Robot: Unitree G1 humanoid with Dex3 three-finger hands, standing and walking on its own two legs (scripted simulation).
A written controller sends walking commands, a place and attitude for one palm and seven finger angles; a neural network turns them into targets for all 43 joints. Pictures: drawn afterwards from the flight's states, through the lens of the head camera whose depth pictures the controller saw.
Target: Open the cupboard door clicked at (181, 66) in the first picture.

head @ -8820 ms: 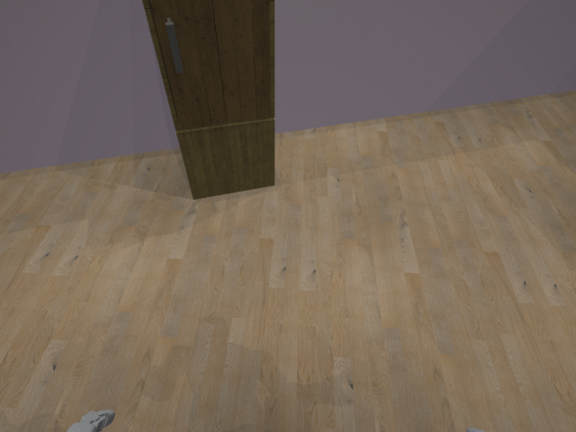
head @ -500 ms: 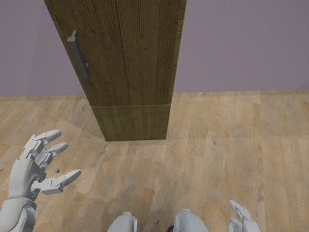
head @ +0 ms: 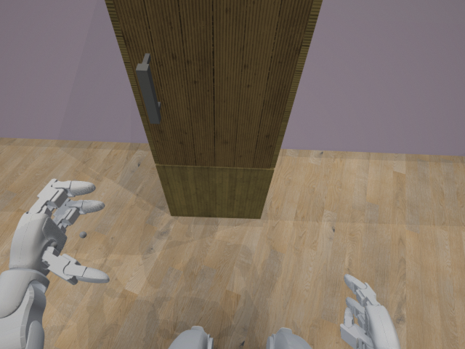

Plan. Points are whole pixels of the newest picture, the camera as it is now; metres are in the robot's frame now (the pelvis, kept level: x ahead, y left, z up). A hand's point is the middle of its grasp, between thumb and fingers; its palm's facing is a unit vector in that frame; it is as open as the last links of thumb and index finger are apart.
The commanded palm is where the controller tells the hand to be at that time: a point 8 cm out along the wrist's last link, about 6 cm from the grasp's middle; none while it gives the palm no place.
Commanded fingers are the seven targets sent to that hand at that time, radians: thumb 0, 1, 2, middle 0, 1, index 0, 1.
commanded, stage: raise the hand with hooked fingers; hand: left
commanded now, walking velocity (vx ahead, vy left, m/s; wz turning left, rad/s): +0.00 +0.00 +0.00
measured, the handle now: (151, 90) +0.62 +0.24 +0.04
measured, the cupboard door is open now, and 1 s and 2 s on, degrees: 0 0 0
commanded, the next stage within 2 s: move the hooked fingers beside the handle in 0.72 s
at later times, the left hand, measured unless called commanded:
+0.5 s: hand (81, 216) +0.29 +0.27 +0.06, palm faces +0.08 -1.00 -0.03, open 14.0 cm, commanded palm +0.26 +0.31 +0.06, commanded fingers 0.00 -0.50 0.30 -0.30 -1.20 -0.30 -1.20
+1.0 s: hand (90, 207) +0.31 +0.26 +0.06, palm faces +0.09 -1.00 -0.03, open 14.0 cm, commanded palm +0.29 +0.31 +0.06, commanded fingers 0.00 -0.50 0.30 -0.30 -1.20 -0.30 -1.20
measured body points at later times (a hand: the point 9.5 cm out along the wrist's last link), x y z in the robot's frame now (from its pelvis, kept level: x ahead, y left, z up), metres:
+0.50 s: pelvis +0.00 +0.00 +0.01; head +0.07 +0.01 +0.45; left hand +0.28 +0.32 +0.06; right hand +0.14 -0.26 -0.07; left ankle -0.01 +0.08 -0.67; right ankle +0.04 -0.12 -0.67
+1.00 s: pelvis +0.00 -0.02 +0.00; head +0.07 +0.00 +0.45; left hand +0.30 +0.31 +0.06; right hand +0.16 -0.26 -0.08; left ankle -0.01 +0.08 -0.67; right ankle +0.04 -0.12 -0.67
